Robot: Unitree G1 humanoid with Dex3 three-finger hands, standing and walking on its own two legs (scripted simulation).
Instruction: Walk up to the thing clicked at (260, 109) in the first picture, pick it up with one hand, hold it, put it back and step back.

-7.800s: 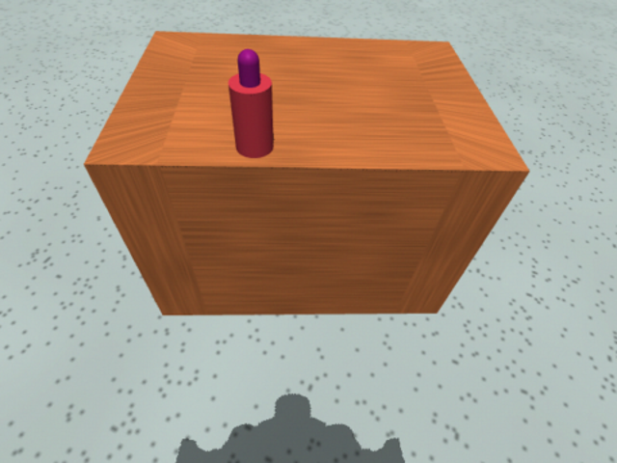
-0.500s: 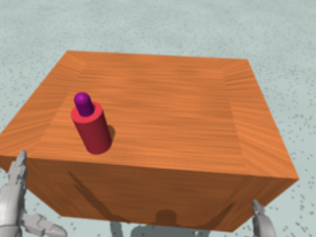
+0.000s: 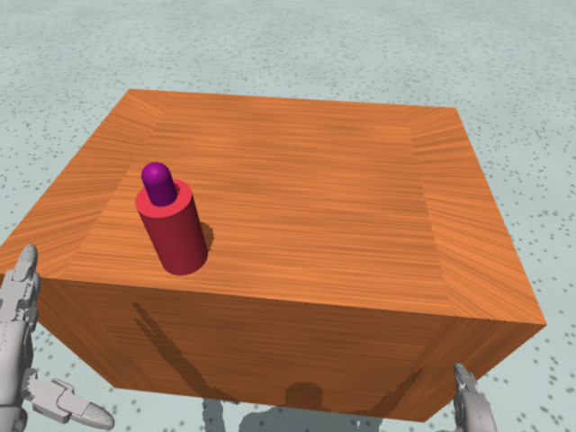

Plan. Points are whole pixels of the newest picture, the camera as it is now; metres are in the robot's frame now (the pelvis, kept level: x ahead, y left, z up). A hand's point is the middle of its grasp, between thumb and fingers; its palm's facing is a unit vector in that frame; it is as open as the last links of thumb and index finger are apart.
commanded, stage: rise first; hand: left
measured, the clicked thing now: (171, 217) +0.43 +0.21 +0.03
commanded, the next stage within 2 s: go down in 0.14 s
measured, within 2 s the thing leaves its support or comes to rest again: neither
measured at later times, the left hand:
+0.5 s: hand (58, 328) +0.20 +0.26 +0.09, palm faces +0.33 -0.88 -0.34, open 17.6 cm
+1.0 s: hand (39, 261) +0.28 +0.32 +0.10, palm faces +0.17 -0.98 -0.07, open 17.7 cm
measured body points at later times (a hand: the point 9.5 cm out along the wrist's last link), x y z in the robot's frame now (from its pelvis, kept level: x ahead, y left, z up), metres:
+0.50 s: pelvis +0.00 +0.00 -0.01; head -0.01 -0.01 +0.44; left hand +0.18 +0.31 +0.11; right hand +0.17 -0.26 -0.09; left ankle +0.00 +0.13 -0.74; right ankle +0.01 -0.12 -0.74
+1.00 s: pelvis +0.01 +0.02 +0.00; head +0.01 +0.02 +0.45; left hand +0.27 +0.38 +0.11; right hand +0.17 -0.24 -0.10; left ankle +0.00 +0.13 -0.74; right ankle +0.01 -0.12 -0.74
